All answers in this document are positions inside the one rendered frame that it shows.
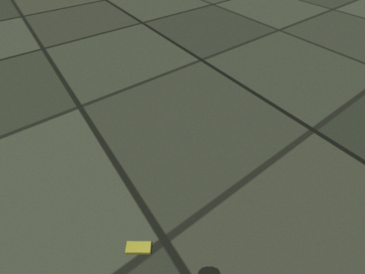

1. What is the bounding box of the small box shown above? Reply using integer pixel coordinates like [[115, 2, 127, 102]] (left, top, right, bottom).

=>
[[125, 241, 152, 255]]

